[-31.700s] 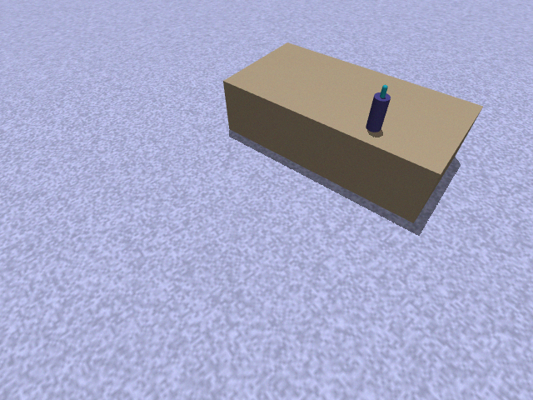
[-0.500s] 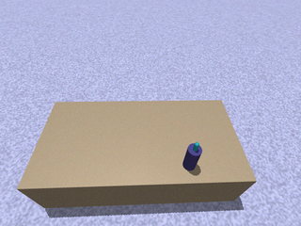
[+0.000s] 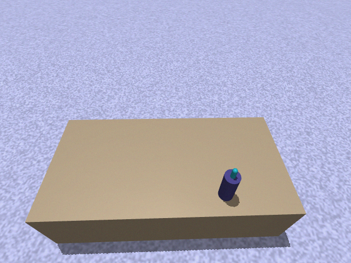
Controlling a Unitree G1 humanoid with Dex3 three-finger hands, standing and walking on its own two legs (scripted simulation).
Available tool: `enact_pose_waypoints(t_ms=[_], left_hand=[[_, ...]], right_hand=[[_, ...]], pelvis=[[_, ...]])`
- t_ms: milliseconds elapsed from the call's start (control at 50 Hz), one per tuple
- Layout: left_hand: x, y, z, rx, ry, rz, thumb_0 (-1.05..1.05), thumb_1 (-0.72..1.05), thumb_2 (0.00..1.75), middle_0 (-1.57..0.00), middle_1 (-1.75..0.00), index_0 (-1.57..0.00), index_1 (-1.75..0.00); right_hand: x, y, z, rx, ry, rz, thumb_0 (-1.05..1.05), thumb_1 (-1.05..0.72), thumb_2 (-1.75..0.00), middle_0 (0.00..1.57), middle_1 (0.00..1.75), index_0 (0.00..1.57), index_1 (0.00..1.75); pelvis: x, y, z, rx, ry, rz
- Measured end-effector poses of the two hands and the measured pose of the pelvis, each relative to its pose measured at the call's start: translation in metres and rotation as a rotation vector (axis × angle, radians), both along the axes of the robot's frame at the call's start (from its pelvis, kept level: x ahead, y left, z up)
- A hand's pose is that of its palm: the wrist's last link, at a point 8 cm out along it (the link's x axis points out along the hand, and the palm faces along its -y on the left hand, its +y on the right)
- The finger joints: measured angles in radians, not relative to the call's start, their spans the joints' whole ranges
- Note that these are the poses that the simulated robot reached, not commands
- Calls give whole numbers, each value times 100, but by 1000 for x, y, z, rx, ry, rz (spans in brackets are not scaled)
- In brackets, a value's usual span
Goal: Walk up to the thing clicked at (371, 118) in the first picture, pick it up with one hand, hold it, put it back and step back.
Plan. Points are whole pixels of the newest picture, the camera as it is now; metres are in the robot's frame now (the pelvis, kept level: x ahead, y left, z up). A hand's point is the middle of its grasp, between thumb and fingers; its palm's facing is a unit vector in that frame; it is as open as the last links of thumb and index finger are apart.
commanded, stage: stand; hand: right
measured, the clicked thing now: (230, 182) +0.50 -0.20 -0.34
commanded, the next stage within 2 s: none
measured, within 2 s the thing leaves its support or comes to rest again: neither
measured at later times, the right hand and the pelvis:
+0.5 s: hand out of the picture +0.07 -0.26 -0.16, palm faces -0.04 +0.93 -0.36, open 7.9 cm; pelvis +0.01 -0.01 +0.00, yaw +1 degrees
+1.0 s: hand out of the picture +0.08 -0.26 -0.16, palm faces -0.05 +0.93 -0.35, open 7.4 cm; pelvis +0.01 -0.01 +0.00, yaw +1 degrees
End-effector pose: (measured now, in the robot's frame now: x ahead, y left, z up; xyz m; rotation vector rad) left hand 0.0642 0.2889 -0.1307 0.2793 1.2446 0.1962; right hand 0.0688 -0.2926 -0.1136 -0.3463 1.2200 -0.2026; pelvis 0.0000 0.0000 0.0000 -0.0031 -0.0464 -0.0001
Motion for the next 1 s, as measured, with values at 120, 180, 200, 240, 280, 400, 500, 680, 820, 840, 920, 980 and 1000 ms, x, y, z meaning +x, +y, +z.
enact_pose_waypoints(t_ms=[120, 180, 200, 240, 280, 400, 500, 680, 820, 840, 920, 980, 1000], left_hand=[[-3, 0, 1, 5, 12, 3, 0, 91, 90, -20, -30, -20, -30], [-5, 0, 1, 8, 20, 3, 0, 91, 90, -20, -30, -20, -30], [-5, 0, 1, 8, 22, 2, 0, 91, 90, -20, -30, -20, -30], [-6, -1, 2, 8, 25, 2, 0, 91, 90, -20, -30, -20, -30], [-6, -2, 2, 9, 28, 2, 0, 91, 90, -20, -30, -20, -30], [-5, -4, 2, 9, 28, 5, 0, 91, 90, -20, -30, -20, -30], [-2, -5, 3, 10, 22, 6, 0, 91, 90, -20, -30, -20, -30], [6, -7, 5, 13, -1, 5, 0, 91, 90, -20, -30, -20, -30], [7, -7, 6, 14, -3, 6, 0, 91, 90, -20, -30, -20, -30], [7, -7, 6, 15, -2, 7, 0, 91, 90, -20, -30, -20, -30], [5, -7, 6, 16, 0, 9, 0, 91, 90, -20, -30, -20, -30], [4, -7, 6, 16, 3, 12, 0, 91, 90, -20, -30, -20, -30], [4, -7, 7, 16, 4, 13, 0, 91, 90, -20, -30, -20, -30]], right_hand=[[1, -3, 0, -1, 6, -1, -1, 27, -32, 15, 19, 15, 20], [0, -5, -1, 0, 10, -3, -1, 9, -49, 17, 24, 17, 24], [0, -5, -1, 1, 11, -4, -1, 3, -54, 18, 25, 18, 25], [-1, -6, -2, 4, 16, -5, 0, -11, -64, 19, 26, 19, 26], [-1, -7, -2, 6, 22, -6, 0, -26, -72, 19, 27, 19, 27], [-2, -8, -4, 10, 37, -5, 0, -64, -84, 20, 29, 20, 29], [0, -10, -4, 10, 36, -2, 0, -80, -88, 20, 29, 20, 29], [6, -13, -3, 9, 22, 4, 0, -89, -90, 20, 30, 20, 30], [7, -14, -3, 10, 24, 8, 0, -90, -90, 20, 30, 20, 30], [7, -15, -3, 10, 25, 8, 0, -90, -90, 20, 30, 20, 30], [7, -15, -3, 11, 28, 9, 0, -90, -90, 20, 30, 20, 30], [7, -15, -4, 12, 28, 11, 0, -90, -90, 20, 30, 20, 30], [7, -15, -4, 13, 29, 12, 0, -90, -90, 20, 30, 20, 30]], pelvis=[[1, -1, 0, 1, 2, 2], [1, -2, 0, 1, 3, 1], [1, -3, 0, 1, 4, 1], [1, -3, 1, 0, 5, 2], [1, -4, 1, 0, 7, 3], [4, -6, 1, 0, 11, 7], [5, -8, 1, 0, 11, 10], [6, -10, 1, -1, 8, 14], [7, -11, 1, -1, 12, 16], [7, -12, 1, -1, 12, 17], [8, -12, 1, -1, 11, 18], [8, -12, 1, 0, 11, 19], [8, -12, 1, 0, 11, 19]])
